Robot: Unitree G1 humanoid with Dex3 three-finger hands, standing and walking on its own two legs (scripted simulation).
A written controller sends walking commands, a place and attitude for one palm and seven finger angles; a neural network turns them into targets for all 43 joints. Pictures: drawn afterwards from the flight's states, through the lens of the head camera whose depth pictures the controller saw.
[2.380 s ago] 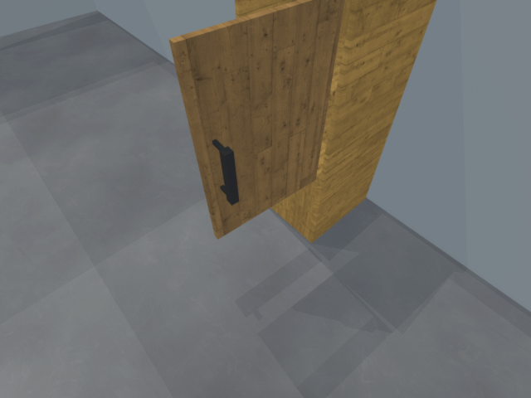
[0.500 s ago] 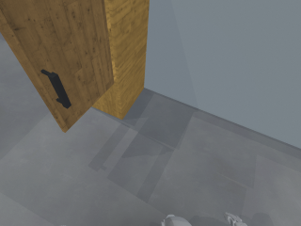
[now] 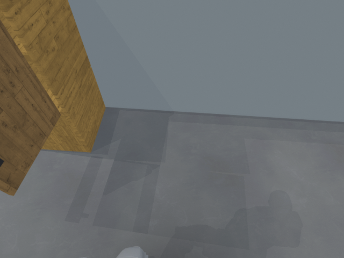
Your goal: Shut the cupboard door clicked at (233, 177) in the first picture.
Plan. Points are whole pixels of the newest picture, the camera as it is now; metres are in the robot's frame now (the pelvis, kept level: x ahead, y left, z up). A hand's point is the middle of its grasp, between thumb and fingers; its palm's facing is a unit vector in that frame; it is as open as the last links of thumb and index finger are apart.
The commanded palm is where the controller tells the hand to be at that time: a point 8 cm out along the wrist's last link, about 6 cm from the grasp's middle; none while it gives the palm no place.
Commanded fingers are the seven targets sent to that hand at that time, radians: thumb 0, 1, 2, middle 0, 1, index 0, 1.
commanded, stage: walk to a spot facing it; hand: left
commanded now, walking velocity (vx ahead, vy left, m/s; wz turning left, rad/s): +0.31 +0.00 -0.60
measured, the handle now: out of the picture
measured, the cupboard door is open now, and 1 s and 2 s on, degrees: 86 86 86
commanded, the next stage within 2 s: turn to face it in 1.18 s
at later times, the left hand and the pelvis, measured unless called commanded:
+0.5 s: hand (154, 180) +0.35 +0.08 -0.17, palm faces -0.36 -0.91 -0.22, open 7.4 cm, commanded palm none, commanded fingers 0.00 0.90 0.90 -0.20 -0.30 -0.20 -0.30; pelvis +0.13 -0.06 -0.02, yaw -18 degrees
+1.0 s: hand (162, 159) +0.43 +0.06 -0.18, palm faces -0.33 -0.93 -0.18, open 7.4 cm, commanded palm none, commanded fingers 0.00 0.90 0.90 -0.20 -0.30 -0.20 -0.30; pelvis +0.35 -0.12 +0.00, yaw -23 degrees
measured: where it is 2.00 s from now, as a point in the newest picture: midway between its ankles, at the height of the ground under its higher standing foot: (229, 184)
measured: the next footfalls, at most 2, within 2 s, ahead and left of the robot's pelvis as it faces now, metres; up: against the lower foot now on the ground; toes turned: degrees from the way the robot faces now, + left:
left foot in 0.08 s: +0.06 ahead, +0.13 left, +0.00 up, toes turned +0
right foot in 0.46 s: +0.19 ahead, -0.18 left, +0.00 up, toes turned -23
